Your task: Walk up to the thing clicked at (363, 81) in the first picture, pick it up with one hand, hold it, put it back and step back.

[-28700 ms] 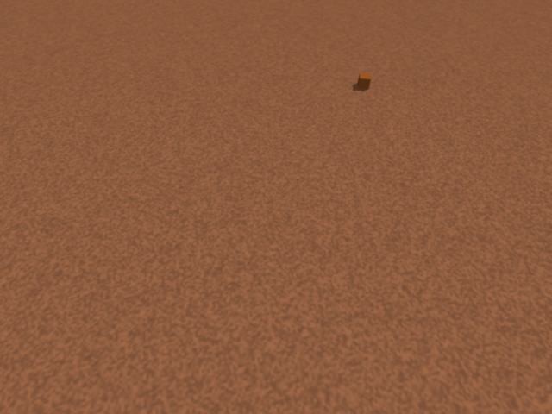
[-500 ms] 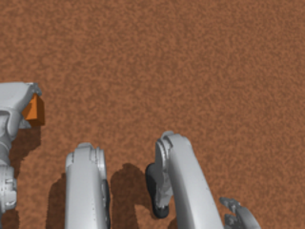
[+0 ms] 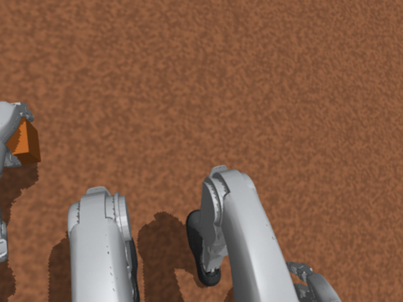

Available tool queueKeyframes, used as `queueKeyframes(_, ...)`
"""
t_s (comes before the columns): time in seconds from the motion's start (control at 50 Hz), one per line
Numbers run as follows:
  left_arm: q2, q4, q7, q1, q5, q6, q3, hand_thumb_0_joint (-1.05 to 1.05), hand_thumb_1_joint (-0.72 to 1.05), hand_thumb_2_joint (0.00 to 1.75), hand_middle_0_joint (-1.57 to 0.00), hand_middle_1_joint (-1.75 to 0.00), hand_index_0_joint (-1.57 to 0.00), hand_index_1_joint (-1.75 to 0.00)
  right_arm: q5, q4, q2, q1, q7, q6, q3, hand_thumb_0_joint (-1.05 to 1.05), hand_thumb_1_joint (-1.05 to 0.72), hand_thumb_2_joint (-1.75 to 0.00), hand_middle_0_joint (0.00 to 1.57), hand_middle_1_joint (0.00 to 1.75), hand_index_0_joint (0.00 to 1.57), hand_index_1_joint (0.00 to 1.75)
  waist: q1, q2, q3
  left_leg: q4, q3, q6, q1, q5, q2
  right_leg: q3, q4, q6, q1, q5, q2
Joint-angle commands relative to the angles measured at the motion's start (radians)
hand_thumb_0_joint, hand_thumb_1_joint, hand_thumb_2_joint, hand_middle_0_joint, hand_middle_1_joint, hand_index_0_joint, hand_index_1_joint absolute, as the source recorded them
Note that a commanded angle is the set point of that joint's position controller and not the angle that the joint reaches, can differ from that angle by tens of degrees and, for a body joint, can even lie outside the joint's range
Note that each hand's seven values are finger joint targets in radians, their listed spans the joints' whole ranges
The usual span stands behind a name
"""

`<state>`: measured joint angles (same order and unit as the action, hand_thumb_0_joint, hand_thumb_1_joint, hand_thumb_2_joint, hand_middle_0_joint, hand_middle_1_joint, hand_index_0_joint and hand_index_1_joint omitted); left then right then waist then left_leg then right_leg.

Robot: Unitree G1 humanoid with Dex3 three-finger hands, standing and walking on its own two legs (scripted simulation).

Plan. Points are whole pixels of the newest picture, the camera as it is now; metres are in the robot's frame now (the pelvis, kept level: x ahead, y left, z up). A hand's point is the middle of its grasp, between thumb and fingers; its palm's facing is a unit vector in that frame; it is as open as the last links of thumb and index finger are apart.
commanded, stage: lower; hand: left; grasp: from above
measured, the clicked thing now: (12, 143) +0.43 +0.31 -0.24
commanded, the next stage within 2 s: rest in 0.20 s
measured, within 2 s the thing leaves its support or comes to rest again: rests again in 1.60 s
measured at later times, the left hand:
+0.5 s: hand (17, 144) +0.43 +0.31 -0.25, palm faces -0.48 -0.07 -0.87, open 10.1 cm
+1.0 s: hand (18, 146) +0.43 +0.32 -0.28, palm faces -0.48 -0.10 -0.87, open 10.1 cm
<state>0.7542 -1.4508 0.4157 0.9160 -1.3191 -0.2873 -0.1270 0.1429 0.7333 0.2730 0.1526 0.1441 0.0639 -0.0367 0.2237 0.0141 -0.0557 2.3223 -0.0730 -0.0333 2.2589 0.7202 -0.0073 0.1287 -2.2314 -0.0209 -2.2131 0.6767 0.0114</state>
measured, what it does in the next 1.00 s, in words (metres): lowers itself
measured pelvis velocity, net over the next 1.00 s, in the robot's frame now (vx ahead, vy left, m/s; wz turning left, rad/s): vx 0.00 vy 0.00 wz -0.08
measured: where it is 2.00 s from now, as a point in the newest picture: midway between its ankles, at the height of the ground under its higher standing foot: (167, 272)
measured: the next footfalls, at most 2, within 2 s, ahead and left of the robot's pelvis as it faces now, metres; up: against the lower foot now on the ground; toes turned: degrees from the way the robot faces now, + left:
none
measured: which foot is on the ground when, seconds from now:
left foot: down 0.00-1.00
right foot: down 0.00-1.00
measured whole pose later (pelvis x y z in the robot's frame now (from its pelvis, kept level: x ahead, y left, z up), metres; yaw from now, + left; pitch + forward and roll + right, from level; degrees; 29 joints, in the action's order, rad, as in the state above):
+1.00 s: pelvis +0.00 +0.00 -0.06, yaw -5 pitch +31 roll -11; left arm 0.95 -1.63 0.55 0.94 -1.40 -0.37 -0.21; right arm 0.22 0.72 0.32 0.12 0.19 0.11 -0.12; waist 0.29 0.09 0.07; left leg 2.54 -0.14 -0.04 2.37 0.73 0.01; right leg 0.20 -2.39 -0.01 -2.29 0.65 0.02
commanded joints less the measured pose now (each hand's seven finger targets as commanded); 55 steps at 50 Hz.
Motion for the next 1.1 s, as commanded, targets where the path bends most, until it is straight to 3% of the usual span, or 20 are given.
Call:
queueKeyframes(0.0, 0.3, 0.116, 0.042, 0.267, 0.015, -0.026, -0.037, 0.0, 0.87, 0.82, -1.29, -0.5, -1.24, -0.54, 0.005, 0.003, 0.246, 0.226, -0.01, -0.002, 0.063, 0.0, -0.91, -0.9, 0.2, 0.3, 0.2, 0.3, -0.005, -0.258, -0.692, -0.194, 0.024, -0.008, -0.504, -0.268, -0.025, -0.009, 0.201, -0.009, 0.36, -0.258, 0.025)
queueKeyframes(0.22, 0.366, 0.167, 0.134, 0.298, -0.02, -0.066, -0.1, 0.0, 0.87, 0.81, -1.28, -0.46, -1.23, -0.52, 0.034, 0.011, 0.275, 0.184, 0.0, 0.004, 0.069, 0.0, -0.9, -0.9, 0.2, 0.3, 0.2, 0.3, 0.003, -0.393, -0.713, -0.168, 0.0, 0.013, -0.577, -0.271, -0.009, 0.028, 0.117, -0.018, 0.247, -0.237, 0.034)
queueKeyframes(0.36, 0.333, 0.083, 0.159, 0.287, -0.022, -0.025, -0.065, 0.0, 0.87, 0.86, -1.29, -0.47, -1.23, -0.52, 0.036, 0.019, 0.271, 0.18, 0.005, 0.018, 0.057, 0.0, -0.9, -0.9, 0.2, 0.3, 0.2, 0.3, 0.015, -0.361, -0.665, -0.143, -0.005, 0.008, -0.513, -0.238, -0.007, 0.035, 0.102, -0.02, 0.225, -0.229, 0.038)
queueKeyframes(0.38, 0.334, 0.079, 0.156, 0.318, -0.023, -0.023, -0.058, 0.0, 0.87, 0.86, -1.29, -0.46, -1.23, -0.52, 0.038, 0.024, 0.274, 0.185, 0.008, 0.023, 0.055, 0.0, -0.9, -0.9, 0.2, 0.3, 0.2, 0.3, 0.037, -0.357, -0.652, -0.132, -0.009, 0.007, -0.504, -0.235, -0.007, 0.038, 0.095, -0.016, 0.216, -0.224, 0.036)
queueKeyframes(0.46, 0.335, 0.027, 0.147, 0.275, -0.014, -0.01, -0.056, 0.0, 0.84, 0.83, -1.25, -0.47, -1.2, -0.52, 0.038, 0.017, 0.28, 0.193, 0.013, 0.032, 0.037, 0.0, -0.89, -0.9, 0.2, 0.3, 0.2, 0.3, 0.029, -0.343, -0.642, -0.121, -0.016, 0.006, -0.496, -0.269, -0.008, 0.043, 0.085, -0.012, 0.242, -0.256, 0.037)
queueKeyframes(0.48, 0.373, 0.096, 0.148, 0.32, -0.011, -0.019, -0.079, 0.0, 0.83, 0.87, -1.26, -0.46, -1.2, -0.52, 0.039, 0.018, 0.289, 0.196, 0.015, 0.036, 0.047, 0.0, -0.89, -0.9, 0.2, 0.3, 0.2, 0.3, 0.038, -0.354, -0.654, -0.114, -0.022, 0.01, -0.511, -0.286, -0.004, 0.048, 0.071, -0.012, 0.233, -0.268, 0.034)
queueKeyframes(0.54, 0.421, 0.058, 0.138, 0.294, -0.018, -0.021, -0.105, 0.0, 0.84, 0.84, -1.24, -0.49, -1.2, -0.54, 0.043, -0.004, 0.301, 0.184, 0.023, 0.043, 0.038, 0.0, -0.9, -0.9, 0.2, 0.3, 0.2, 0.3, 0.036, -0.343, -0.655, -0.075, -0.008, 0.003, -0.475, -0.308, -0.006, 0.044, 0.066, -0.011, 0.281, -0.302, 0.04)
queueKeyframes(0.56, 0.381, 0.045, 0.134, 0.244, -0.012, -0.022, -0.096, 0.0, 0.83, 0.87, -1.26, -0.49, -1.2, -0.54, 0.041, -0.006, 0.291, 0.196, 0.025, 0.039, 0.03, 0.0, -0.9, -0.9, 0.2, 0.3, 0.2, 0.3, 0.024, -0.341, -0.654, -0.088, -0.009, 0.006, -0.475, -0.329, -0.01, 0.045, 0.069, -0.009, 0.304, -0.312, 0.037)
queueKeyframes(0.58, 0.424, 0.047, 0.137, 0.247, -0.012, -0.027, -0.132, 0.0, 0.84, 0.86, -1.25, -0.49, -1.21, -0.54, 0.047, -0.003, 0.312, 0.195, 0.027, 0.039, 0.038, 0.0, -0.9, -0.9, 0.2, 0.3, 0.2, 0.3, 0.037, -0.342, -0.651, -0.076, -0.017, 0.011, -0.485, -0.339, -0.006, 0.054, 0.056, -0.012, 0.283, -0.312, 0.035)
queueKeyframes(0.6, 0.42, 0.064, 0.133, 0.247, -0.014, -0.031, -0.116, 0.0, 0.84, 0.87, -1.25, -0.5, -1.2, -0.55, 0.044, -0.015, 0.3, 0.188, 0.03, 0.039, 0.033, 0.0, -0.9, -0.9, 0.2, 0.3, 0.2, 0.3, 0.021, -0.371, -0.67, -0.077, -0.01, 0.008, -0.486, -0.354, -0.005, 0.047, 0.059, -0.01, 0.314, -0.331, 0.041)
queueKeyframes(0.62, 0.441, 0.047, 0.136, 0.222, -0.013, -0.033, -0.147, 0.0, 0.82, 0.87, -1.23, -0.5, -1.19, -0.55, 0.049, -0.007, 0.31, 0.202, 0.029, 0.035, 0.031, 0.0, -0.9, -0.9, 0.2, 0.3, 0.2, 0.3, 0.025, -0.352, -0.675, -0.072, -0.016, 0.008, -0.497, -0.363, -0.005, 0.053, 0.06, -0.01, 0.316, -0.335, 0.041)
queueKeyframes(0.68, 0.472, 0.05, 0.133, 0.229, -0.026, -0.047, -0.163, 0.0, 0.85, 0.86, -1.25, -0.51, -1.21, -0.55, 0.057, -0.002, 0.307, 0.207, 0.034, 0.026, 0.024, 0.0, -0.9, -0.9, 0.2, 0.3, 0.2, 0.3, 0.031, -0.378, -0.655, -0.061, -0.014, 0.01, -0.471, -0.352, -0.002, 0.057, 0.054, -0.016, 0.311, -0.324, 0.045)
queueKeyframes(0.7, 0.434, 0.042, 0.131, 0.235, -0.02, -0.051, -0.135, 0.0, 0.86, 0.86, -1.25, -0.51, -1.21, -0.55, 0.058, -0.013, 0.319, 0.198, 0.033, 0.025, 0.031, 0.0, -0.9, -0.9, 0.2, 0.3, 0.2, 0.3, 0.042, -0.37, -0.633, -0.062, -0.015, 0.01, -0.463, -0.326, -0.003, 0.06, 0.057, -0.016, 0.294, -0.302, 0.045)
queueKeyframes(0.76, 0.48, 0.048, 0.143, 0.248, -0.025, -0.067, -0.159, 0.0, 0.87, 0.81, -1.24, -0.51, -1.21, -0.54, 0.062, -0.013, 0.332, 0.189, 0.029, 0.024, 0.031, 0.0, -0.89, -0.9, 0.2, 0.3, 0.2, 0.3, 0.043, -0.39, -0.599, -0.064, -0.02, 0.014, -0.435, -0.276, 0.001, 0.072, 0.051, -0.022, 0.269, -0.255, 0.05)
queueKeyframes(0.78, 0.454, 0.039, 0.142, 0.257, -0.035, -0.069, -0.127, 0.0, 0.87, 0.82, -1.24, -0.51, -1.21, -0.54, 0.068, -0.025, 0.323, 0.179, 0.03, 0.029, 0.019, 0.0, -0.89, -0.9, 0.2, 0.3, 0.2, 0.3, 0.052, -0.381, -0.591, -0.056, -0.015, 0.011, -0.433, -0.261, 0.001, 0.069, 0.053, -0.019, 0.268, -0.249, 0.051)
queueKeyframes(0.86, 0.468, -0.027, 0.157, 0.28, -0.057, -0.083, -0.112, 0.0, 0.87, 0.81, -1.23, -0.48, -1.2, -0.52, 0.072, -0.006, 0.317, 0.179, 0.028, 0.035, 0.0, 0.0, -0.89, -0.9, 0.2, 0.3, 0.2, 0.3, 0.075, -0.338, -0.536, -0.033, -0.02, 0.003, -0.374, -0.202, 0.006, 0.071, 0.055, -0.016, 0.243, -0.21, 0.057)
queueKeyframes(0.9, 0.433, -0.036, 0.166, 0.286, -0.053, -0.09, -0.086, 0.0, 0.87, 0.79, -1.22, -0.5, -1.2, -0.53, 0.077, -0.01, 0.328, 0.17, 0.028, 0.045, 0.004, 0.0, -0.89, -0.9, 0.2, 0.3, 0.2, 0.3, 0.085, -0.33, -0.526, -0.037, -0.029, 0.006, -0.385, -0.199, 0.008, 0.082, 0.05, -0.014, 0.231, -0.206, 0.058)
queueKeyframes(1.02, 0.471, -0.114, 0.197, 0.279, -0.08, -0.086, -0.079, 0.0, 0.84, 0.76, -1.19, -0.49, -1.17, -0.51, 0.082, -0.001, 0.335, 0.153, 0.033, 0.067, -0.024, 0.0, -0.89, -0.9, 0.2, 0.3, 0.2, 0.3, 0.085, -0.34, -0.488, -0.049, -0.048, 0.007, -0.366, -0.172, 0.01, 0.097, 0.034, -0.013, 0.21, -0.189, 0.063)
queueKeyframes(1.06, 0.416, -0.12, 0.193, 0.299, -0.081, -0.078, -0.035, 0.0, 0.84, 0.73, -1.18, -0.49, -1.17, -0.5, 0.082, -0.015, 0.338, 0.153, 0.041, 0.08, -0.025, 0.0, -0.89, -0.9, 0.2, 0.3, 0.2, 0.3, 0.105, -0.345, -0.468, -0.05, -0.053, 0.01, -0.388, -0.18, 0.01, 0.102, 0.025, -0.009, 0.187, -0.198, 0.059)
queueKeyframes(1.08, 0.439, -0.141, 0.198, 0.312, -0.08, -0.077, -0.046, 0.0, 0.82, 0.72, -1.17, -0.48, -1.16, -0.49, 0.087, -0.01, 0.346, 0.151, 0.045, 0.086, -0.027, 0.0, -0.89, -0.9, 0.2, 0.3, 0.2, 0.3, 0.111, -0.34, -0.459, -0.045, -0.06, 0.01, -0.38, -0.176, 0.015, 0.106, 0.022, -0.008, 0.181, -0.197, 0.059)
